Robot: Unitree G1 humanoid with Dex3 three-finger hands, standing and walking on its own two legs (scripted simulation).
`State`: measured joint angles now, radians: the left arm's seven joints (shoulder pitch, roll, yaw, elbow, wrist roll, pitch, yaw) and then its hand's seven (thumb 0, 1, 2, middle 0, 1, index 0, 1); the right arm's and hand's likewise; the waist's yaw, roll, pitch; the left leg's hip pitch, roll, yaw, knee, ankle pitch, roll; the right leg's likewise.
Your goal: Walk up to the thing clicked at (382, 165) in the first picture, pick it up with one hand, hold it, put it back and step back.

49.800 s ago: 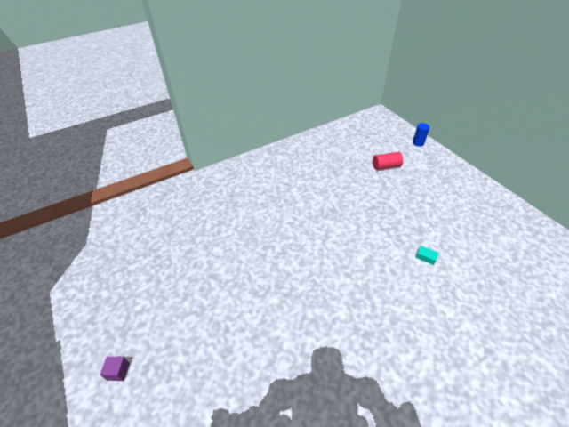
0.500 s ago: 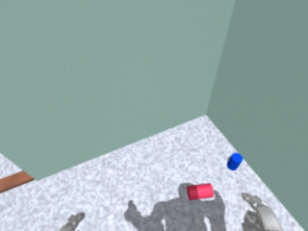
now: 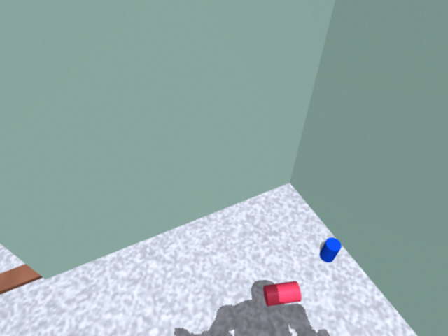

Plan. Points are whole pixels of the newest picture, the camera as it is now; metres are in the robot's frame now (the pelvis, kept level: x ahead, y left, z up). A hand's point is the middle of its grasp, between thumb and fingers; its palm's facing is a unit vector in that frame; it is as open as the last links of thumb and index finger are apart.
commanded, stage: stand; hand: right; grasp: from above
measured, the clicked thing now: (281, 293) +0.45 -0.22 -0.73
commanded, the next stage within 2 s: step back in 1.88 s
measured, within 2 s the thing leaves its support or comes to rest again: neither
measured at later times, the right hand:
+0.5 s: hand out of the picture +0.03 -0.23 -0.15, palm faces +0.03 +0.94 -0.33, open 7.4 cm
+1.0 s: hand out of the picture +0.07 -0.22 -0.14, palm faces +0.02 +0.94 -0.34, open 7.4 cm
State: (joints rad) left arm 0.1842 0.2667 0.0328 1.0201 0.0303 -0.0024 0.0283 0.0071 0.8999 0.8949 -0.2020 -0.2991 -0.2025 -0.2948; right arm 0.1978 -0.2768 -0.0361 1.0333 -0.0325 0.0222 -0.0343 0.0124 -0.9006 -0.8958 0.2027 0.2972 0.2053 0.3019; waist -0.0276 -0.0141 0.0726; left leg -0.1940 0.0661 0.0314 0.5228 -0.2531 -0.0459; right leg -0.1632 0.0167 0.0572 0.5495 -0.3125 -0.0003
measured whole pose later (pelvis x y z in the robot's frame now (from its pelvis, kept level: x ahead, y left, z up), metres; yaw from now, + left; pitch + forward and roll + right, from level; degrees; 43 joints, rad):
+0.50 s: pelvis -0.02 +0.02 +0.01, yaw +0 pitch -6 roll +0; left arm 0.18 0.31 0.03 1.11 0.02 0.01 0.01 0.01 0.90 0.90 -0.20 -0.30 -0.20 -0.29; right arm 0.15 -0.30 -0.03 1.14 -0.03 0.01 -0.02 0.01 -0.90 -0.90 0.20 0.30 0.21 0.30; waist -0.02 -0.01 0.08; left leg -0.13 0.04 0.05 0.39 -0.17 -0.02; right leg -0.10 -0.01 0.07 0.41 -0.22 0.03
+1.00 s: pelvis +0.00 +0.03 +0.01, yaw +0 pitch -4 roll +0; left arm 0.14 0.32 0.01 1.12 0.02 0.00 0.01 0.00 0.90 0.89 -0.20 -0.30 -0.20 -0.29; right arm 0.10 -0.31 -0.02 1.15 -0.02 0.00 -0.01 0.01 -0.90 -0.90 0.20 0.30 0.21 0.30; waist -0.01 -0.03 0.08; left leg -0.12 0.03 0.05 0.37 -0.17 -0.01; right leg -0.07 -0.03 0.07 0.36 -0.21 0.04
